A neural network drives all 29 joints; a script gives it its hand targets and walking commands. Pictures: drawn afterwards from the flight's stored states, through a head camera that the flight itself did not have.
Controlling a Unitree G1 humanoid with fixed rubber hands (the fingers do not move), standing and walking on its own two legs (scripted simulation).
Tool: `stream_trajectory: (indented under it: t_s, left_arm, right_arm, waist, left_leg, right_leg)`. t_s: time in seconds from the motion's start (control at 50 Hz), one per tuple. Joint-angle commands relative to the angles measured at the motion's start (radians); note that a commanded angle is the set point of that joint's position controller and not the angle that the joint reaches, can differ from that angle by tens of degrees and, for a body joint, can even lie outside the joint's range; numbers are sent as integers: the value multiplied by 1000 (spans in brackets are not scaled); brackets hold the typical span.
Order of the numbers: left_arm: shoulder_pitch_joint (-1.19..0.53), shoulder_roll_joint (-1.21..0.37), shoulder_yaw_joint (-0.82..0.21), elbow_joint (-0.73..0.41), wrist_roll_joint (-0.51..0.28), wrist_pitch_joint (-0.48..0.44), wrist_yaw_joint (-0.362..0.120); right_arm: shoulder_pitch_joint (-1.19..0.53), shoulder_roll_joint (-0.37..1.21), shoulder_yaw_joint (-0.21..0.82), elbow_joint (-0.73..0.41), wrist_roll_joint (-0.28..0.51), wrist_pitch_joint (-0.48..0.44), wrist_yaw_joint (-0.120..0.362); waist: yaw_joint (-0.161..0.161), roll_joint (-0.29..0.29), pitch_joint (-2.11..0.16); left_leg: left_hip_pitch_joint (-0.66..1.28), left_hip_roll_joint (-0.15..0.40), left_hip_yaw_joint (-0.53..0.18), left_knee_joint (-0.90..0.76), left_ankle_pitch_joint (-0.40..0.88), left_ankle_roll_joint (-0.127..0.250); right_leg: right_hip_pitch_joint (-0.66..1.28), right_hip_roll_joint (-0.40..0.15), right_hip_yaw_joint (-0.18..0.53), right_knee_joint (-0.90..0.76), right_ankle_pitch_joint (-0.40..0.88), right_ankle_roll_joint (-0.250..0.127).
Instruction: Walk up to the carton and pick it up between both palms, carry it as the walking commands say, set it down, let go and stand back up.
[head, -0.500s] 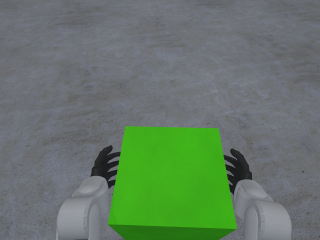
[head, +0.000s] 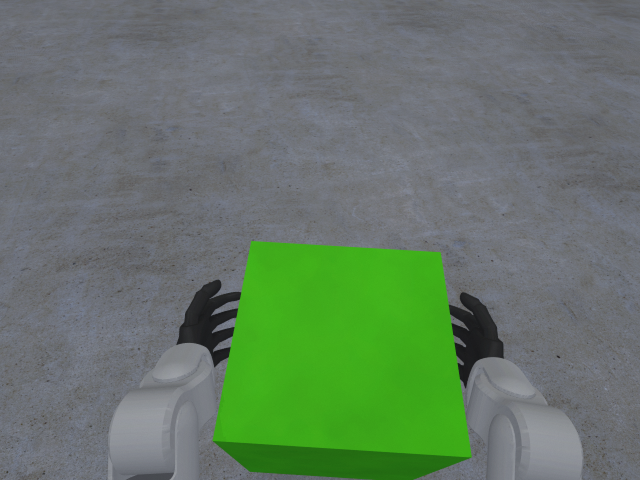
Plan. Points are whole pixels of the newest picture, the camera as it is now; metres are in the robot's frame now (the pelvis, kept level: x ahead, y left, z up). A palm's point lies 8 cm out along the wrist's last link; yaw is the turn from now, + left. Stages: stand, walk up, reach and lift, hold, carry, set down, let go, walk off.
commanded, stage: carry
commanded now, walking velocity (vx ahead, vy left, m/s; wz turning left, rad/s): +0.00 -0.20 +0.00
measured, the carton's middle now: (336, 372) +0.24 +0.00 +0.02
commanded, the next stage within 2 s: none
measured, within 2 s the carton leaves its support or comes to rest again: neither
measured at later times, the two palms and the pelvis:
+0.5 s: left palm (296, 425) +0.17 +0.04 +0.06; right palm (586, 405) +0.20 -0.26 +0.08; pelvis -0.04 -0.13 -0.01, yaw +3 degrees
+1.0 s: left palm (464, 462) +0.14 -0.12 +0.07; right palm out of the picture +0.15 -0.42 +0.07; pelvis -0.09 -0.27 -0.01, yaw +2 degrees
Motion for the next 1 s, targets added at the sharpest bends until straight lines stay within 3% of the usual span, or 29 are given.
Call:
stream_trajectory:
  t_s: [0.0,0.02,0.06,0.1,0.12,0.16,0.2,0.28,0.34,0.36,0.38,0.4,0.42,0.44,0.46,0.5,0.58,0.6,0.68,0.7,0.72,0.74,0.76,0.78,0.82,0.86,0.92,0.96,0.98]
  left_arm:
    - [-327,-748,-609,-31,-219,-9,-107]
    - [-320,-744,-610,-46,-227,-11,-109]
    - [-343,-723,-605,-66,-229,-18,-117]
    - [-372,-801,-598,-61,-238,-38,-131]
    - [-415,-811,-590,-100,-243,-44,-130]
    - [-365,-806,-574,-92,-229,-50,-130]
    - [-330,-798,-569,-80,-226,-53,-128]
    - [-352,-810,-611,-115,-239,-66,-123]
    - [-351,-796,-638,-116,-253,-54,-110]
    - [-359,-783,-647,-123,-263,-50,-110]
    - [-381,-764,-666,-135,-262,-42,-107]
    - [-408,-756,-677,-134,-264,-31,-108]
    - [-445,-742,-686,-156,-268,-37,-107]
    - [-475,-787,-708,-143,-289,-37,-118]
    - [-476,-801,-707,-133,-278,-39,-122]
    - [-410,-839,-678,-94,-266,-44,-126]
    - [-423,-814,-681,-139,-283,-55,-118]
    - [-395,-790,-660,-113,-264,-46,-113]
    - [-305,-719,-604,-37,-225,-14,-110]
    - [-270,-719,-584,-4,-212,-8,-109]
    - [-298,-697,-585,-18,-212,-11,-111]
    - [-323,-697,-584,-36,-215,-13,-116]
    - [-352,-715,-594,-62,-226,-18,-119]
    - [-375,-751,-588,-48,-220,-25,-126]
    - [-377,-775,-566,-64,-212,-37,-124]
    - [-388,-833,-584,-110,-229,-60,-129]
    - [-337,-842,-576,-95,-218,-76,-127]
    - [-313,-819,-589,-77,-215,-70,-120]
    - [-339,-806,-604,-89,-224,-68,-113]
  right_arm:
    - [-380,698,595,-110,245,20,127]
    - [-362,700,597,-104,243,19,129]
    - [-383,704,627,-134,244,22,122]
    - [-485,777,695,-181,281,8,130]
    - [-505,814,696,-171,297,6,133]
    - [-467,828,705,-146,310,7,136]
    - [-441,813,701,-145,314,5,133]
    - [-431,778,677,-175,305,-10,131]
    - [-367,753,641,-153,284,-3,130]
    - [-335,747,617,-130,272,1,129]
    - [-306,723,591,-80,250,4,130]
    - [-264,715,556,-29,222,2,125]
    - [-288,718,558,-52,231,-5,126]
    - [-344,748,578,-81,246,-13,128]
    - [-365,759,586,-71,247,-10,138]
    - [-377,771,589,-93,257,-18,147]
    - [-366,769,586,-152,254,-33,125]
    - [-372,728,576,-165,253,-27,123]
    - [-330,679,578,-105,229,15,114]
    - [-345,680,590,-103,234,19,113]
    - [-292,656,578,-86,212,20,111]
    - [-334,690,606,-112,227,24,110]
    - [-384,700,627,-128,242,25,115]
    - [-433,732,653,-140,258,21,120]
    - [-472,789,678,-128,293,16,133]
    - [-512,852,714,-178,330,-5,136]
    - [-496,837,715,-204,339,-16,137]
    - [-434,780,682,-185,315,-9,134]
    - [-396,773,659,-143,301,-7,135]
  waist:
    - [3,195,-186]
    - [4,139,-243]
    - [-7,-316,-216]
    - [10,-277,-199]
    - [6,-195,-207]
    - [2,-134,-212]
    - [8,-145,-218]
    - [11,-153,-261]
    - [-9,-106,-286]
    - [-20,-77,-325]
    - [-23,167,-288]
    - [-4,306,-238]
    - [-15,236,-192]
    - [-24,177,-164]
    - [-13,146,-143]
    - [1,147,-121]
    - [-7,171,-178]
    - [-10,219,-172]
    - [0,216,-190]
    - [5,148,-211]
    - [-5,16,-242]
    - [-7,-249,-228]
    - [-2,-317,-179]
    - [6,-274,-184]
    - [4,-190,-139]
    - [2,-165,-192]
    - [8,-197,-249]
    - [10,-166,-279]
    - [3,-134,-299]
  left_leg:
    - [71,139,-80,-53,292,85]
    - [39,102,-44,25,224,50]
    - [-268,-55,24,341,-360,-22]
    - [-277,-79,-38,563,-409,-11]
    - [-271,-85,-39,598,-329,5]
    - [-259,-74,-47,598,-226,2]
    - [-278,-77,-35,573,-236,11]
    - [-171,-95,-20,360,-239,27]
    - [7,-99,-8,-29,-51,56]
    - [195,-29,-67,-151,109,71]
    - [351,200,-338,-235,239,127]
    - [357,421,-582,-250,451,226]
    - [285,439,-534,-204,515,309]
    - [175,365,-436,-227,385,298]
    - [169,288,-312,-261,203,230]
    - [156,199,-194,-250,170,163]
    - [185,143,-116,-142,541,148]
    - [179,136,-99,-133,560,137]
    - [79,135,-91,-82,257,104]
    - [54,105,-63,-15,228,77]
    - [-33,30,-6,87,72,30]
    - [-224,-55,27,228,-234,-12]
    - [-268,-76,-9,396,-436,-8]
    - [-246,-84,-36,501,-449,-2]
    - [-219,-81,-26,518,-326,12]
    - [-234,-75,-48,494,-232,14]
    - [-185,-96,-16,409,-239,23]
    - [-137,-104,-18,283,-216,36]
    - [-76,-105,-26,180,-171,46]
  right_leg:
    - [154,59,-105,-284,55,-16]
    - [261,4,-53,-395,113,-31]
    - [393,-287,286,-377,640,-162]
    - [320,-236,190,-323,780,-219]
    - [313,-196,134,-329,685,-216]
    - [279,-132,50,-326,457,-204]
    - [294,-157,80,-337,461,-227]
    - [271,-179,127,-338,438,-273]
    - [244,-137,100,-252,460,-231]
    - [110,-127,73,-211,389,-180]
    - [-138,-35,10,-56,202,-93]
    - [-284,57,5,133,-194,-35]
    - [-279,22,111,301,-217,-27]
    - [-209,-12,151,343,-143,-27]
    - [-217,-22,125,337,-64,-24]
    - [-231,-5,72,314,2,-18]
    - [-39,42,-35,63,-25,5]
    - [-17,54,-59,18,-28,12]
    - [156,65,-90,-248,72,-9]
    - [237,47,-78,-343,95,-26]
    - [320,-72,51,-399,284,-53]
    - [395,-243,276,-403,503,-129]
    - [324,-280,282,-398,572,-199]
    - [284,-262,231,-357,599,-256]
    - [178,-185,126,-389,358,-240]
    - [251,-135,63,-347,323,-222]
    - [256,-159,97,-351,346,-246]
    - [271,-173,132,-309,476,-266]
    - [237,-163,130,-280,431,-268]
